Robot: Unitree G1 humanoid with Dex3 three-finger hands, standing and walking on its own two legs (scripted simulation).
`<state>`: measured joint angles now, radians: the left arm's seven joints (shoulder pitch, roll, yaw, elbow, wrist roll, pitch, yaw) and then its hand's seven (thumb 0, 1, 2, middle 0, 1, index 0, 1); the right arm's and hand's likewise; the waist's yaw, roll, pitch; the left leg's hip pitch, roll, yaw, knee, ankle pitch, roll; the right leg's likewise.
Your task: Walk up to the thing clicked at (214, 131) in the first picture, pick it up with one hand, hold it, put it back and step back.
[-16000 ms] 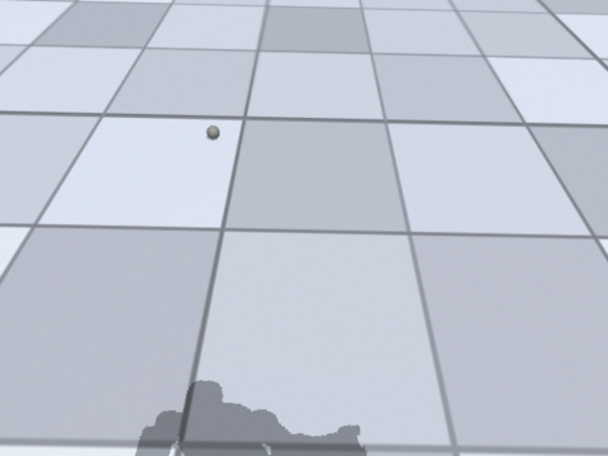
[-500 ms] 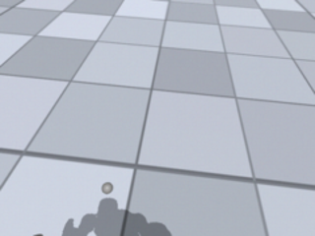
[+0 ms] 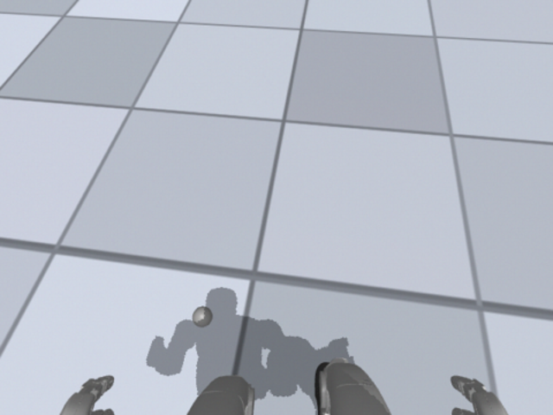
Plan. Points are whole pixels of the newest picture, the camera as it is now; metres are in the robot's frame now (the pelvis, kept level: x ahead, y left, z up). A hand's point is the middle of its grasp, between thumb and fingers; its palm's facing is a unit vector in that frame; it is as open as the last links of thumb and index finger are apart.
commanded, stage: stand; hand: left
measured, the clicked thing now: (202, 316) +0.40 +0.29 -0.72
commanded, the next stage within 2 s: none
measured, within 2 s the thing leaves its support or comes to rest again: neither
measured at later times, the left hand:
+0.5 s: hand (128, 413) +0.12 +0.24 -0.13, palm faces +0.00 -0.94 -0.34, open 7.4 cm
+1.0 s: hand (136, 384) +0.16 +0.23 -0.12, palm faces +0.01 -0.94 -0.34, open 7.4 cm
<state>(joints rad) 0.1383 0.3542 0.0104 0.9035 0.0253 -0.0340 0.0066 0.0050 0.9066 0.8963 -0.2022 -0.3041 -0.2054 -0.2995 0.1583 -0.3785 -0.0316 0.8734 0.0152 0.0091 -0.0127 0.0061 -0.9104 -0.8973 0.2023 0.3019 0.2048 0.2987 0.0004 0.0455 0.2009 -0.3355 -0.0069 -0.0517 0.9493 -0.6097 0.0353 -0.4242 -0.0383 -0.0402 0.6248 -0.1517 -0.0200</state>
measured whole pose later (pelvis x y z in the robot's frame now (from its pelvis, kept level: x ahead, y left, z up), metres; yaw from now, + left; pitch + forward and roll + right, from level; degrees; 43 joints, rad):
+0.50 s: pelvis +0.06 -0.01 +0.02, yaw +2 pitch -2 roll +0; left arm 0.12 0.34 -0.01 1.10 0.01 -0.03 -0.01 0.01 0.91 0.90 -0.20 -0.30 -0.20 -0.30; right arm 0.08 -0.37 -0.01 1.08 0.00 -0.01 0.01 0.01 -0.91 -0.90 0.20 0.30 0.21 0.30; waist 0.01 0.02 0.09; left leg -0.10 0.03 -0.04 0.42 -0.28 -0.04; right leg -0.24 -0.01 -0.03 0.44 -0.16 -0.01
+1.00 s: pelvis +0.07 -0.02 +0.03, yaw +2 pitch -1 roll +0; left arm 0.04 0.34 0.01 1.16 0.00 -0.02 -0.01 0.01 0.91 0.90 -0.20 -0.30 -0.20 -0.30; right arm 0.10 -0.35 0.00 1.16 -0.01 0.00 0.00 0.01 -0.91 -0.90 0.20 0.30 0.21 0.30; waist 0.00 0.02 0.06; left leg -0.05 0.04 -0.04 0.32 -0.25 -0.05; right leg -0.20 0.01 -0.04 0.36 -0.14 -0.02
